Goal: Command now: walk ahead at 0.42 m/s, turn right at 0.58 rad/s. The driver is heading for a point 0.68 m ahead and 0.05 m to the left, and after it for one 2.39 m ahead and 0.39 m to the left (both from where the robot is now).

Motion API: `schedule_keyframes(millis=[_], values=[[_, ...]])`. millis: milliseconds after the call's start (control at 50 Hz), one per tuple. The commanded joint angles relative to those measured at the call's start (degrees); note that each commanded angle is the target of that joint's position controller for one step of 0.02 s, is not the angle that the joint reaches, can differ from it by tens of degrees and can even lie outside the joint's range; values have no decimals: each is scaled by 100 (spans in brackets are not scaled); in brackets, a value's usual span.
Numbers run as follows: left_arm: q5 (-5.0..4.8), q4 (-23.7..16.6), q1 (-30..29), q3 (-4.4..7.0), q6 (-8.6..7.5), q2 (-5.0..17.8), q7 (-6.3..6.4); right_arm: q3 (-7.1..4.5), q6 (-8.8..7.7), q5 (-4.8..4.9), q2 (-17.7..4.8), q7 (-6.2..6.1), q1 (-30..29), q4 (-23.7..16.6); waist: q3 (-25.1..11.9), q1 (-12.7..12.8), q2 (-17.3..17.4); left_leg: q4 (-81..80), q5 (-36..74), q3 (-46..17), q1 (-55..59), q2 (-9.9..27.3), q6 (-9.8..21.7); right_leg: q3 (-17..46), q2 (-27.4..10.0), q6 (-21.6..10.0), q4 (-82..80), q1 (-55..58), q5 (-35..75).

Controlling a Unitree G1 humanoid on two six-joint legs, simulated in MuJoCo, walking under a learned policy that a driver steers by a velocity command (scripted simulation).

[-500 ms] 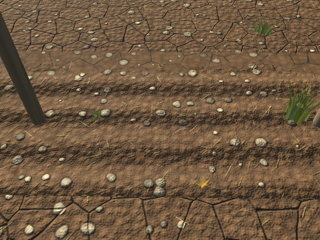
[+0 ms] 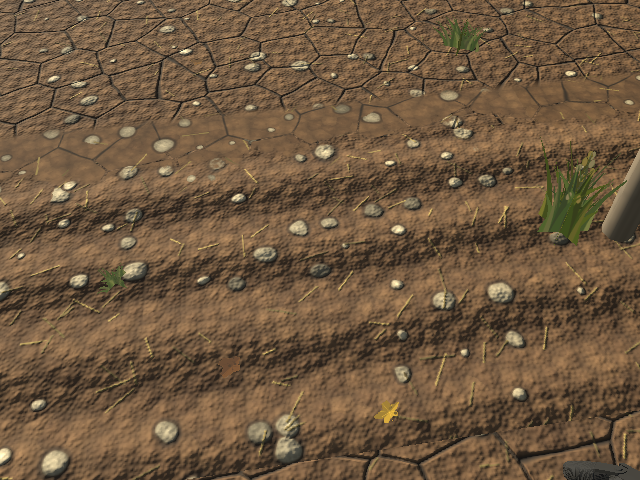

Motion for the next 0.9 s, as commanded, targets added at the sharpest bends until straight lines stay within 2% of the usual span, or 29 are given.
schedule_keyframes(millis=[20, 40, 60, 80, 100, 120, 140, 160, 180, 220, 280, 340, 400, 460, 500, 520, 540, 560, 580, 600, 620, 640, 660, 680, 720, 760, 800, 840, 900], values=[[-31, -552, -243, 260, -59, 885, 57, -204, -64, 84, -524, 107, 297, -293, -224, -366, -950, -810, -438, 237, 1610, -321, 143, 1897, -1329, -987, -1150, -656, -2133], [-28, -585, -200, 226, -49, 738, 59, -260, -89, 71, -562, 125, 551, -205, -229, -507, -887, -1094, -652, 318, 2033, -360, 271, 1930, -1168, -830, -877, -758, -2466], [-24, -553, -129, 156, -47, 462, 43, -304, -128, 37, -593, 128, 1059, -45, -247, -727, -816, -1382, -1002, 370, 2665, -184, 417, 1649, -893, -580, -264, -1081, -2690], [-13, -492, 47, 15, -73, -182, 26, -357, -162, -95, -787, 117, 1921, 199, -540, -886, 80, -1868, -2013, -826, 3673, 906, 744, 782, -297, -141, 1736, -1904, -2493], [-142, -806, 150, -12, -233, -278, -13, -495, -193, -259, -1397, 203, 2307, 331, -207, -669, 1647, -3147, -3566, -3656, 4146, 1923, 1518, 343, 205, -85, 2865, -3462, -2375], [-141, -797, -139, 123, -338, 298, -29, -517, -270, -223, -1277, 227, 2125, 293, 179, -637, 1261, -3401, -4394, -4306, 3999, 2108, 1837, 712, -178, -118, 3644, -4080, -1815], [-83, -773, -332, 206, -356, 579, -29, -463, -294, -109, -1045, 216, 1719, 215, 495, -537, 948, -3304, -3842, -3550, 3704, 1901, 1706, 743, -316, -129, 3809, -4200, -1125], [10, -637, -269, 231, -327, 624, -17, -414, -275, -69, -836, 206, 1331, 127, 414, -390, 720, -3220, -3031, -2713, 3392, 1522, 1511, 663, -431, -70, 3708, -3831, -610], [64, -571, -181, 267, -314, 669, -25, -380, -254, -53, -720, 196, 1015, 107, 360, -223, 729, -3267, -2368, -2106, 3056, 1253, 1378, 584, -545, 19, 3403, -3413, -202], [87, -490, -182, 278, -298, 594, -96, -324, -265, -104, -570, 210, 1002, 232, 253, -154, 703, -3383, -1317, -1237, 2526, 929, 1360, 159, -637, 184, 3205, -2684, 459], [90, -550, -557, 184, -307, 318, -154, -313, -269, -44, -568, 195, 1499, 539, 244, -307, 532, -3477, -376, -669, 2595, 878, 1475, -164, -798, 263, 2524, -2504, 1155], [63, -705, -1148, 103, -340, 136, -220, -303, -244, 19, -623, 155, 1879, 790, 260, -531, 626, -3507, 302, -226, 2777, 819, 1445, -415, -795, 294, 1372, -2075, 1579], [4, -834, -1614, 54, -372, 76, -284, -320, -199, 82, -776, 114, 2104, 955, 324, -712, 705, -3480, 402, -95, 3033, 905, 1484, -600, -713, 326, 621, -1717, 1500], [-37, -977, -1999, 28, -436, 105, -362, -329, -130, 125, -826, 105, 2336, 1140, 518, -861, 700, -3316, 496, -199, 3415, 1103, 1541, -772, -652, 213, 143, -1604, 920], [-32, -1010, -1968, 50, -501, 195, -416, -365, -77, 144, -956, 102, 2338, 1237, 523, -747, 774, -3005, 1035, -230, 3569, 1217, 1502, -866, -556, 19, -211, -1174, 366], [-21, -931, -1673, 102, -521, 288, -420, -375, -53, 162, -1028, 96, 2242, 1252, 363, -532, 819, -2693, 1845, -164, 3540, 1201, 1451, -974, -423, -97, -446, -551, 351], [-5, -728, -1034, 209, -529, 455, -395, -353, -41, 190, -1001, 101, 2179, 1266, -1, -189, 699, -2015, 2832, 3, 3302, 1006, 1348, -1000, -311, -256, -725, 586, 512], [21, -444, 81, 361, -539, 813, -330, -305, -78, 150, -936, 123, 1904, 1173, -717, 361, 470, -732, 2750, 262, 2369, 715, 1157, -457, -778, -526, -548, 2416, 785], [83, -266, 1054, 515, -504, 1468, -253, -114, -209, 29, -388, 182, 2075, 945, -1682, 555, -799, 1610, 421, 745, -74, -24, 777, 1638, -2400, -1205, -461, 5026, 662], [54, -159, 1342, 421, -468, 1229, -239, -101, -364, 96, -398, 241, 2233, 1039, -2227, 514, -1558, 2754, -2397, -104, -833, -356, 796, 3199, -3040, -1617, -1079, 5044, 253], [78, -178, 913, 289, -457, 833, -228, -260, -415, 251, -834, 257, 1922, 1005, -1354, 446, -1131, 3166, -2078, -284, -1318, -66, 862, 2326, -2805, -1396, -1181, 4399, 135], [60, -262, 402, 217, -462, 599, -230, -270, -381, 253, -853, 239, 1553, 933, -794, 272, -901, 2968, -1532, -59, -1219, 209, 887, 1478, -2504, -1139, -1385, 3551, 195], [77, -285, -26, 160, -486, 429, -255, -276, -321, 164, -739, 195, 1327, 910, -331, 99, -591, 2595, -1115, 1, -1018, 349, 872, 1009, -2244, -995, -1692, 2754, 278], [108, -262, -295, 124, -535, 281, -278, -303, -230, 94, -671, 149, 1302, 910, -62, -107, -660, 2315, -828, -50, -688, 479, 863, 633, -2070, -863, -1909, 2150, 595], [132, -110, -424, 128, -611, 260, -294, -258, -75, 122, -354, 146, 1449, 907, 131, -347, -710, 2161, -501, -55, -371, 498, 846, 91, -1962, -779, -2151, 1557, 1208], [154, 35, -291, 158, -651, 351, -259, -270, -15, 117, -327, 138, 1311, 818, 278, -392, -543, 1873, -127, -136, -612, 433, 789, -300, -1977, -780, -2233, 1517, 1827], [166, 142, -237, 182, -655, 472, -208, -262, -12, 75, -327, 174, 995, 684, 385, -375, -440, 1212, 486, -176, -742, 340, 766, -656, -1948, -718, -2262, 1543, 2180], [147, 182, -279, 182, -655, 543, -172, -215, -37, 60, -274, 273, 648, 565, 454, -322, -436, 355, 1213, 59, -439, 267, 808, -1091, -1789, -581, -2317, 1430, 2110], [83, 305, -1, 197, -646, 685, -116, -119, -43, 46, -204, 419, -76, 308, 662, -66, -309, -485, 1694, 451, -188, 182, 893, -1391, -1854, -507, -2413, 1585, 1947]])
Velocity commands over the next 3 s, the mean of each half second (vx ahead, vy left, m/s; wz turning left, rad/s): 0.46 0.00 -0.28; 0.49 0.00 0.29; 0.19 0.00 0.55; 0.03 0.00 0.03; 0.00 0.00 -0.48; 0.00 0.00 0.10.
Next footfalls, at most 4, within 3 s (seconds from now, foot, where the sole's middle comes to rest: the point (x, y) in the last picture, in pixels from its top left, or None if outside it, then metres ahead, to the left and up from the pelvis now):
0.08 left None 0.13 0.15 -0.77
0.56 right None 0.35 -0.13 -0.77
1.06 left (312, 399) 0.68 0.09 -0.77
1.56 right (393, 353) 0.81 -0.09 -0.77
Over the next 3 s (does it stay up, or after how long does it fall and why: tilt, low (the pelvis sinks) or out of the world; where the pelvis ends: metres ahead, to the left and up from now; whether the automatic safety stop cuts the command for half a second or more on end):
stays up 0.69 -0.03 0.00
